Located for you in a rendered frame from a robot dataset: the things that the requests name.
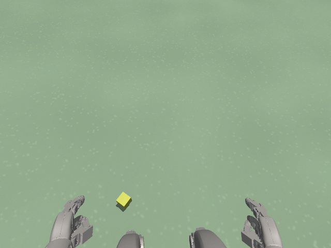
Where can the cube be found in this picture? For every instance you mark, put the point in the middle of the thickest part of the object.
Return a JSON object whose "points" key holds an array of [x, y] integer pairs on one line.
{"points": [[124, 200]]}

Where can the right robot hand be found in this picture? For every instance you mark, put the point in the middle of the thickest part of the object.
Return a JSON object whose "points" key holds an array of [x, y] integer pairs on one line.
{"points": [[266, 231]]}

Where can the left robot arm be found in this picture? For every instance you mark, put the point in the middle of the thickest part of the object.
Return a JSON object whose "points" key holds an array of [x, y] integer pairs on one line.
{"points": [[60, 243]]}

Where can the left robot hand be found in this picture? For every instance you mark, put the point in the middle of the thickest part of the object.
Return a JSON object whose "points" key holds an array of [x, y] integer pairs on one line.
{"points": [[65, 226]]}

